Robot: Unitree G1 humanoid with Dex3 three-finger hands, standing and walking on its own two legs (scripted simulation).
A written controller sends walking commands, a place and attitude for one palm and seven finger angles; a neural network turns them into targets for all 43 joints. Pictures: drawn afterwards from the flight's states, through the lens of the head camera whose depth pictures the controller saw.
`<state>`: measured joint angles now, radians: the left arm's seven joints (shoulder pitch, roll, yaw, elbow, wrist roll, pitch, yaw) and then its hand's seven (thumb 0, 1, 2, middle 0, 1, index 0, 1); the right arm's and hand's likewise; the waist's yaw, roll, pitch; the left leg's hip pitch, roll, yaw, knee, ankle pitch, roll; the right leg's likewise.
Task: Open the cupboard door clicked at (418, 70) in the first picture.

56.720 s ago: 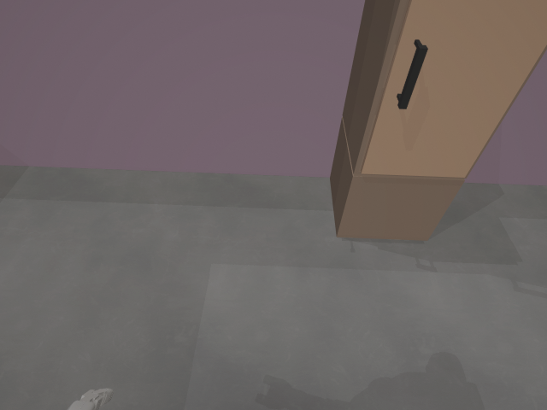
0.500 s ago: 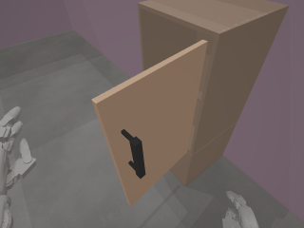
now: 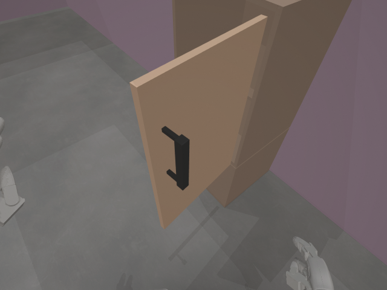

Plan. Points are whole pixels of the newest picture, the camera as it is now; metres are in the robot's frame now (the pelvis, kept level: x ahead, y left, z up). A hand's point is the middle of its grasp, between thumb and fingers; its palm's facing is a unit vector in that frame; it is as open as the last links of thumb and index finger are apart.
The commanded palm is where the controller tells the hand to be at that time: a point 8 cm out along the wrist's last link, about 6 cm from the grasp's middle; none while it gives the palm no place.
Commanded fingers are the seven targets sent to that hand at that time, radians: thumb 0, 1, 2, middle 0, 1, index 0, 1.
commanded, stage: step back with the hand held close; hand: left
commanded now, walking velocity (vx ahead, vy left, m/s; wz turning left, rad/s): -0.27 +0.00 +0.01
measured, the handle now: (175, 160) +0.37 +0.07 +0.06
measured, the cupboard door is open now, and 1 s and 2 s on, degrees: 97 97 97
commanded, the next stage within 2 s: stop stepping back and stand still in 0.48 s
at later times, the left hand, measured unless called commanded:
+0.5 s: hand out of the picture +0.12 +0.27 +0.19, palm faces +0.42 -0.79 -0.44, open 7.4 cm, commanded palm +0.05 +0.30 +0.19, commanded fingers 0.00 0.90 0.90 -0.20 -0.30 -0.20 -0.30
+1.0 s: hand out of the picture +0.04 +0.23 +0.16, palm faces +0.45 -0.79 -0.41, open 7.4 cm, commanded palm -0.03 +0.26 +0.19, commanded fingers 0.00 0.90 0.90 -0.20 -0.30 -0.20 -0.30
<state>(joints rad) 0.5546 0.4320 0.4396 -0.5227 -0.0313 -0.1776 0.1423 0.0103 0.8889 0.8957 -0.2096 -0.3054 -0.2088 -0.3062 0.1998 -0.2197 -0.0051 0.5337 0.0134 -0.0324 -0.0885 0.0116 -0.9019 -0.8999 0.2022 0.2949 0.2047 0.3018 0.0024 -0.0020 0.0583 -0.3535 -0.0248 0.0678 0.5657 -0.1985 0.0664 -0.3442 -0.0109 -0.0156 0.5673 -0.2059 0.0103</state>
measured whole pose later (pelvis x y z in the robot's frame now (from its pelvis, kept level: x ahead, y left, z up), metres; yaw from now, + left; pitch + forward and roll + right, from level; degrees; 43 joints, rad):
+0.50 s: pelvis -0.09 +0.01 +0.01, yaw -1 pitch +3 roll -4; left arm 0.56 0.44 0.47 -0.63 -0.06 -0.20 0.18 0.01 0.89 0.90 -0.21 -0.30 -0.20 -0.31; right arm 0.19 -0.14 0.01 0.64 -0.01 -0.14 -0.04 0.01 -0.90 -0.90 0.20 0.30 0.21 0.30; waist 0.01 -0.01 0.04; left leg -0.41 0.06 0.04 0.44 -0.09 0.05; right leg -0.38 0.05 -0.01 0.95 -0.48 0.03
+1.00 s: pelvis -0.18 -0.04 +0.00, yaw -2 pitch +0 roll +2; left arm 0.48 0.37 0.40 -0.37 -0.05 -0.17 0.17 0.01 0.89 0.90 -0.21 -0.31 -0.21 -0.31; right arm 0.23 -0.27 -0.02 0.66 0.03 -0.06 -0.08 0.01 -0.90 -0.90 0.20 0.29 0.20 0.30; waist -0.01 -0.02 -0.03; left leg -0.28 -0.04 0.11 0.53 -0.27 0.05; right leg -0.22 0.00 -0.04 0.75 -0.38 0.04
